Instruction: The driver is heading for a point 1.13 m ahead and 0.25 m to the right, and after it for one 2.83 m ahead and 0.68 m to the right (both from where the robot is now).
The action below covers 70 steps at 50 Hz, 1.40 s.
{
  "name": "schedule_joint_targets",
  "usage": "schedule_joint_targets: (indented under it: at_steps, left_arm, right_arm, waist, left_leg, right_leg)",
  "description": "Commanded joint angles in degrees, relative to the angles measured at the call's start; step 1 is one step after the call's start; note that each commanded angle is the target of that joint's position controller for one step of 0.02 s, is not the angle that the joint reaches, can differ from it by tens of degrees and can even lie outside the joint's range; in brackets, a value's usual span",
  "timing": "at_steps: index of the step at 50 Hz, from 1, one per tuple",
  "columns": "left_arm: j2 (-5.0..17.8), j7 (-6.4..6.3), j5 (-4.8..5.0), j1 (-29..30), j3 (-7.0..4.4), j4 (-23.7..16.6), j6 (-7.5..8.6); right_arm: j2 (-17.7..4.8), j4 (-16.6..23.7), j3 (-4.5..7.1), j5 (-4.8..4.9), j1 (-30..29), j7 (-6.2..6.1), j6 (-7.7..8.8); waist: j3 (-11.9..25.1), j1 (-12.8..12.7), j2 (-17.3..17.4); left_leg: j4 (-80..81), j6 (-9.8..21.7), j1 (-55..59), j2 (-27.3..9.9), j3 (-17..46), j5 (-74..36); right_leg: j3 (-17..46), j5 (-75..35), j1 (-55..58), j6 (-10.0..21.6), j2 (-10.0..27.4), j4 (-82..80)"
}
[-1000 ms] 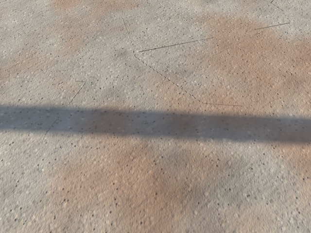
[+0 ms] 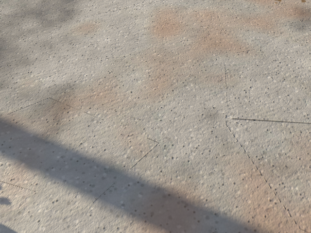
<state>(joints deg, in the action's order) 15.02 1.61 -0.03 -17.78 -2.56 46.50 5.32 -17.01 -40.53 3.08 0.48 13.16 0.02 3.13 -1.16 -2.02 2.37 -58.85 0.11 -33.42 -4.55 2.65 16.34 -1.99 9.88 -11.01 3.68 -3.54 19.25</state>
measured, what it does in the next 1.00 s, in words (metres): walks ahead, turning right: left foot, then right foot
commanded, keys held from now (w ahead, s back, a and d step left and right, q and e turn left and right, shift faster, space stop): w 0.26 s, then w+e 0.74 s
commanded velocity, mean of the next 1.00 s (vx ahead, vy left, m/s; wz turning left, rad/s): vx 0.50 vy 0.00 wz -0.29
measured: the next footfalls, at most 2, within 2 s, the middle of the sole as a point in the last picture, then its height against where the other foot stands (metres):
left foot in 0.28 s outside the picture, level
right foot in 0.84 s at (197, 207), level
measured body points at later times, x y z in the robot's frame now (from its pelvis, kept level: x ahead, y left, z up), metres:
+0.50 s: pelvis +0.28 +0.07 +0.00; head +0.30 +0.08 +0.45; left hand +0.40 +0.35 -0.13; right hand +0.35 -0.21 -0.10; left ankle +0.29 +0.15 -0.74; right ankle +0.29 -0.10 -0.66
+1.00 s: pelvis +0.55 -0.03 -0.01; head +0.58 -0.04 +0.44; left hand +0.75 +0.20 -0.11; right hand +0.58 -0.33 -0.11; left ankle +0.56 +0.14 -0.66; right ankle +0.56 -0.10 -0.74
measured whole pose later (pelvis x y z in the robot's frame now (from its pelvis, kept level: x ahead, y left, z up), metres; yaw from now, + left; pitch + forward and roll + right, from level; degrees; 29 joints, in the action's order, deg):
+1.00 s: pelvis +0.55 -0.03 -0.01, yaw -21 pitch +1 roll +0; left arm 16.6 1.6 0.6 -14.8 -4.4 41.0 2.6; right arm -16.7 -43.5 3.0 0.1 10.2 0.1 6.5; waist -3.2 -1.0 0.8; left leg -66.1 -0.5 -27.7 -3.8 2.8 20.9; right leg 0.9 9.7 -17.2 6.2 -6.3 25.7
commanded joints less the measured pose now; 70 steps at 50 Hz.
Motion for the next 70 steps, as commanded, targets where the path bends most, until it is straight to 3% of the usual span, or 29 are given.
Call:
schedule_joint_targets:
  at_steps: [1,9,11,13,14,15,16,17,18,20,25,31,36,39,41,42,43,44,45,48,51,56,61,64,65,66,67,68,70]
  left_arm:
    - [9.5,-0.66,0.39,2.5,-2.23,-3.4,0.81]
    - [11.3,-1.13,1.45,-4.3,-2.56,0.6,-1.04]
    - [12.1,-1.46,1.55,-4.2,-2.89,1.1,-1.7]
    - [12.6,-1.8,1.6,-2.4,-2.97,1.1,-2.26]
    - [10.6,-1.88,1.12,-2.7,-2.14,0.7,-2.3]
    - [5.6,-1.7,0.03,-6.2,-0.39,-1.2,-1.58]
    - [3.2,-1.44,0.55,-9.6,0.56,-0.6,-0.55]
    - [9.4,-1.13,2.23,-4.6,-1.17,-0.9,-0.14]
    - [10.4,-1.04,2.75,-0.2,-1.58,-2.4,0.01]
    - [9.2,-1.34,1.65,1.3,-1.98,-2.3,-0.81]
    - [5.5,-1.8,1.68,0.6,-1.97,-2.1,-3.52]
    - [3.4,-0.1,1.1,10.1,-1.24,-5.1,-2.73]
    - [2.9,1.68,1.18,17.6,-0.75,-9.8,-2.66]
    - [5.1,2.32,1.28,14.8,-1.91,-11.0,-2.97]
    - [9.6,1.68,1.5,1.7,-4.52,-8.4,-3.2]
    - [14.2,0.43,1.41,-7.3,-6.48,-6.3,-3.81]
    - [19.7,-0.11,1.79,-5.5,-7.09,-6.6,-3.52]
    - [15.7,0.07,1.26,-7.5,-5.86,-8.1,-2.68]
    - [12.5,0.12,0.9,-5.6,-4.99,-7.7,-2.02]
    - [7.6,-0.25,0.46,4.2,-3.34,-10.0,-1.59]
    - [9.0,-1.03,0.65,4.6,-3.63,-10.3,-1.42]
    - [11.1,-2.44,1.2,0.8,-4.29,-9.0,-2.25]
    - [9.7,-2.63,1.43,-3.4,-3.93,-7.0,-2.72]
    - [9.0,-2.54,0.92,-2.4,-3.67,-6.7,-3.01]
    - [6.8,-2.32,0.56,-2.3,-2.82,-7.2,-2.91]
    - [3.8,-2.35,-0.23,-6.9,-1.64,-7.9,-2.58]
    - [2.6,-2.28,1.8,-12.9,-1.06,-7.7,-1.95]
    - [8.4,-2.37,2.4,-8.3,-2.07,-7.1,-1.83]
    - [9.5,-2.37,1.16,2.5,-2.35,-9.6,-1.8]
  right_arm:
    - [-2.2,4.2,0.33,-0.36,-1.9,-0.02,0.7]
    - [-2.1,7.6,0.01,0.64,-14.4,1.91,1.98]
    - [-3.2,7.8,0.39,0.55,-13.9,2.35,2.19]
    - [-5.6,5.7,1.76,0.13,-5.8,2.13,2.26]
    - [-8.5,3.4,3.12,-0.26,2.8,1.54,2.21]
    - [-13.8,2.7,4.34,-1.61,10.9,0.95,1.98]
    - [-13.2,1.9,4.13,-0.93,13.1,1.15,1.6]
    - [-8.8,1.8,2.87,-0.44,11.6,1.02,1.56]
    - [-7.5,1.9,2.27,-0.16,7.6,0.9,1.62]
    - [-4.4,1.9,1.37,-0.84,1.3,1.15,2.21]
    - [-4.4,-0.7,1.95,-1.59,-0.8,0.85,4.05]
    - [-6.6,-3.3,2.48,-1.23,1.5,-0.47,3.3]
    - [-8.4,-6.0,3.24,-0.05,6.0,-0.88,1.09]
    - [-10.6,-5.7,3.83,0.47,4.5,-1.55,-0.32]
    - [-11.4,-5.2,3.9,0.83,2.6,-2.05,-1.11]
    - [-9.8,-4.3,3.16,0.08,2.9,-2.22,-0.59]
    - [-0.8,-1.3,0.46,-1.95,8.2,-1.15,1.12]
    - [-4.6,-0.6,0.71,0.1,3.2,-0.1,3.68]
    - [-7.1,1.3,1.36,2.17,-2.4,0.49,4.98]
    - [-7.5,0.5,1.91,-0.65,-2.4,-0.09,5.01]
    - [-5.5,0.9,1.65,-1.32,-1.6,-0.11,3.07]
    - [-2.4,3.7,0.17,-1.14,-12.3,0.33,2.89]
    - [-5.1,4.8,0.95,-0.12,-15.2,1.54,3.9]
    - [-6.8,3.2,2.08,-0.53,-8.7,1.5,4.63]
    - [-8.7,2.2,2.88,-1.27,-2.6,1.22,4.95]
    - [-12.9,1.4,3.88,-1.98,5.3,1.04,4.98]
    - [-14.7,-2.1,4.76,-1.11,10.7,1.82,4.06]
    - [-9.5,-1.3,3.39,0.38,9.5,1.97,3.93]
    - [-6.2,-0.4,1.97,-0.52,3.1,1.63,3.19]
  waist:
    - [0.6,1.0,-6.0]
    - [-2.2,-3.0,-6.3]
    - [-1.8,-1.6,-6.9]
    - [3.1,3.6,-7.0]
    - [9.3,7.4,-5.6]
    - [18.9,8.3,4.2]
    - [24.7,7.7,13.9]
    - [17.4,9.0,7.6]
    - [9.8,7.9,5.2]
    - [3.4,4.1,3.2]
    - [0.1,1.2,2.0]
    - [-2.5,4.4,0.0]
    - [-4.8,6.8,-0.6]
    - [-0.8,3.4,2.4]
    - [6.5,-4.4,2.5]
    - [11.7,-8.3,-2.4]
    - [15.2,-0.8,-16.9]
    - [22.7,-4.8,-10.9]
    - [14.8,-5.6,-8.3]
    - [4.8,1.5,-2.9]
    - [3.2,3.3,-3.4]
    - [1.0,-0.8,-6.2]
    - [1.5,-2.1,-8.0]
    - [2.7,1.9,-9.7]
    - [7.8,4.8,-8.3]
    - [16.8,5.7,1.5]
    - [20.5,4.4,18.5]
    - [13.8,6.4,9.5]
    - [3.1,6.1,0.8]
  left_leg:
    - [8.3,-1.2,-4.8,-2.4,0.4,-7.8]
    - [27.4,0.5,-1.2,0.9,-1.6,-18.1]
    - [29.3,2.0,0.5,1.6,-1.8,-14.1]
    - [32.0,4.3,12.8,4.3,-4.4,-12.8]
    - [30.9,6.4,27.4,2.3,-2.6,-14.2]
    - [29.4,12.8,49.9,-12.3,16.5,-12.4]
    - [37.5,17.2,57.0,-19.4,36.3,-1.8]
    - [39.8,14.6,51.6,-17.4,32.4,5.2]
    - [41.6,12.7,43.3,-15.8,24.3,3.4]
    - [46.0,11.0,30.6,-11.5,14.0,-4.1]
    - [51.5,11.0,23.9,-9.7,1.0,-16.4]
    - [52.6,8.9,28.0,-8.3,-9.3,-21.3]
    - [48.4,8.4,38.9,-11.7,-12.2,-28.9]
    - [38.6,6.6,41.9,-12.0,-14.5,-54.4]
    - [20.2,4.3,36.9,-9.7,-16.2,-60.7]
    - [3.4,1.8,23.6,-7.2,-16.1,-44.0]
    - [-16.6,-1.9,-3.3,5.5,-11.2,14.0]
    - [-23.3,-1.1,-10.3,6.8,2.4,18.3]
    - [-21.4,0.3,-14.6,3.6,3.4,12.7]
    - [-8.2,0.0,-5.1,-1.6,2.8,3.4]
    - [-0.7,-2.7,-1.5,-1.6,1.1,0.7]
    - [21.6,-4.6,4.2,2.7,-0.7,-18.8]
    - [29.7,-2.4,6.1,3.4,1.4,-19.8]
    - [32.8,1.3,14.0,4.3,-0.9,-14.3]
    - [32.0,4.0,24.2,1.1,1.6,-14.6]
    - [30.1,9.8,42.1,-9.6,15.3,-14.2]
    - [39.7,17.4,53.2,-18.1,40.8,4.2]
    - [42.9,15.5,49.4,-17.1,42.2,17.5]
    - [44.2,12.5,35.4,-12.7,27.3,8.0]
  right_leg:
    - [12.1,-12.7,3.0,10.2,15.3,-11.1]
    - [8.2,-13.4,9.4,7.2,16.6,-8.5]
    - [8.7,-17.2,12.6,6.1,18.0,-5.8]
    - [6.2,-31.9,12.5,4.2,16.0,3.9]
    - [4.5,-30.8,6.4,2.5,13.0,15.2]
    - [1.5,-11.3,-13.0,-1.1,6.7,36.7]
    - [6.7,24.0,-26.0,-2.3,0.8,49.0]
    - [10.2,22.4,-31.7,-1.8,3.9,54.1]
    - [8.5,16.8,-33.2,-1.5,6.5,53.2]
    - [7.9,8.8,-28.5,-2.1,10.1,48.1]
    - [9.2,-0.8,-27.0,-4.2,11.2,43.6]
    - [4.9,-15.5,-27.6,-3.9,9.9,25.0]
    - [0.9,-9.8,-31.4,-1.3,8.7,17.6]
    - [-3.9,-1.2,-23.3,1.8,4.0,17.1]
    - [-5.0,-1.5,-4.7,5.3,-0.4,13.3]
    - [4.8,-2.8,13.0,8.5,4.4,10.9]
    - [36.9,3.4,31.5,19.1,19.0,7.0]
    - [50.1,8.8,35.7,22.0,22.9,-0.7]
    - [41.3,5.3,30.8,18.7,21.1,-2.0]
    - [25.7,-10.8,8.9,14.4,14.6,-3.9]
    - [21.1,-17.7,0.6,14.6,12.8,-6.2]
    - [15.1,-11.1,-5.8,9.8,7.3,-5.3]
    - [21.4,-4.3,1.9,7.9,11.4,0.0]
    - [22.4,-12.6,4.6,6.0,11.2,6.8]
    - [19.8,-15.1,2.5,4.2,8.2,16.2]
    - [15.2,-1.6,-8.8,1.3,2.8,33.6]
    - [10.7,23.5,-26.4,-2.0,-2.6,49.5]
    - [13.7,21.7,-32.9,-1.9,0.8,55.0]
    - [9.8,13.0,-33.0,-1.8,4.9,53.2]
